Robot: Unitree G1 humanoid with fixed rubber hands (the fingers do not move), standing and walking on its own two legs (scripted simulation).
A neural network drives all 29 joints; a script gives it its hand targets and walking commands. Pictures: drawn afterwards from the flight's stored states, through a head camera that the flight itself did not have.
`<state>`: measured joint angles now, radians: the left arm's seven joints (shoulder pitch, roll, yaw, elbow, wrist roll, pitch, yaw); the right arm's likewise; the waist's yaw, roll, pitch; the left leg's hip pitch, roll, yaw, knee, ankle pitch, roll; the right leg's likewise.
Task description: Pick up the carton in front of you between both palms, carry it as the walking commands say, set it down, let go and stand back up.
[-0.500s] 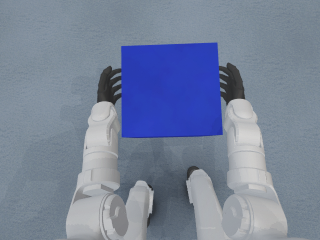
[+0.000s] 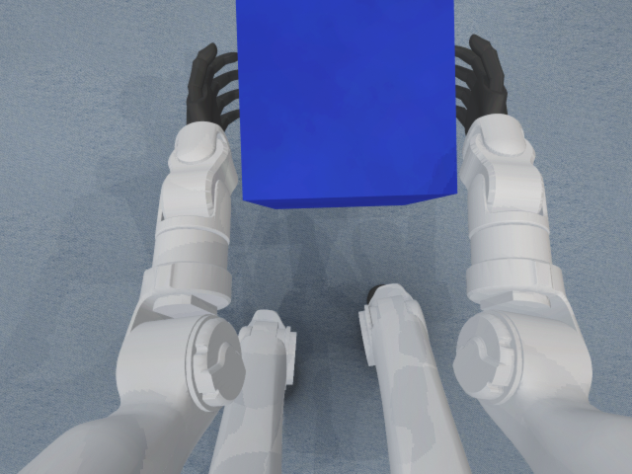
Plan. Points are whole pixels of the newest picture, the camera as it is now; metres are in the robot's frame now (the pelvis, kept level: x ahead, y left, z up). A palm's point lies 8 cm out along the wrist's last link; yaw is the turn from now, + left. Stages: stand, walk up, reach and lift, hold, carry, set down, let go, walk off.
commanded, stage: set down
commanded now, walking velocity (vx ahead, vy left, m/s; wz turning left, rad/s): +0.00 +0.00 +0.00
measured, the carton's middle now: (341, 126) +0.50 -0.08 -0.18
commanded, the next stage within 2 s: none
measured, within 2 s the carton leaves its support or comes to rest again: rests again in 1.12 s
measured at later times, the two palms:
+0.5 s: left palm (252, 127) +0.55 +0.04 -0.25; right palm (455, 127) +0.50 -0.25 -0.26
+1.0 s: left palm (259, 135) +0.55 +0.05 -0.32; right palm (443, 136) +0.50 -0.25 -0.32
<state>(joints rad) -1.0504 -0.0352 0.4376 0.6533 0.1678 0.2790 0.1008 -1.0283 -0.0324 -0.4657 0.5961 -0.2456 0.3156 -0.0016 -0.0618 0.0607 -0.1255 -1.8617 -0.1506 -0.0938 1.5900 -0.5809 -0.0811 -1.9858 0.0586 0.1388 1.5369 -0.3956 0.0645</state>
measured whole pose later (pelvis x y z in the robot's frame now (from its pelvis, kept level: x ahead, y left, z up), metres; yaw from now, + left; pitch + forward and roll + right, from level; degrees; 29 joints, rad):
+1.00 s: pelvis -0.02 +0.00 -0.14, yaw +3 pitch +42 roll +1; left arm -1.54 0.20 0.16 1.01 -0.04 0.24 0.20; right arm -1.42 -0.27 -0.45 0.87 -0.11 0.28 0.02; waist -0.16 0.07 0.33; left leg -2.17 -0.22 -0.08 2.14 -0.70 -0.10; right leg -2.27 0.00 0.10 2.07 -0.53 0.07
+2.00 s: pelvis -0.03 +0.00 -0.16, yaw +2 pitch +36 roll -1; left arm -1.65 0.37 -0.03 1.09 -0.17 0.15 0.14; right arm -1.55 -0.45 -0.42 1.18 0.05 0.05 -0.01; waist -0.14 0.04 0.52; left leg -2.16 -0.14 -0.07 2.22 -0.69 -0.08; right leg -2.24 -0.04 0.04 2.14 -0.53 0.03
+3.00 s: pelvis +0.00 -0.01 +0.04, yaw +1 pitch +47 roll +3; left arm -1.40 0.30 0.22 0.89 0.00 0.30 0.09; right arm -1.30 -0.35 -0.39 0.84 0.02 0.26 0.02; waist -0.14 0.05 0.03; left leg -1.77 -0.07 -0.06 1.43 -0.49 -0.05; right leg -1.86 0.01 0.06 1.39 -0.35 0.02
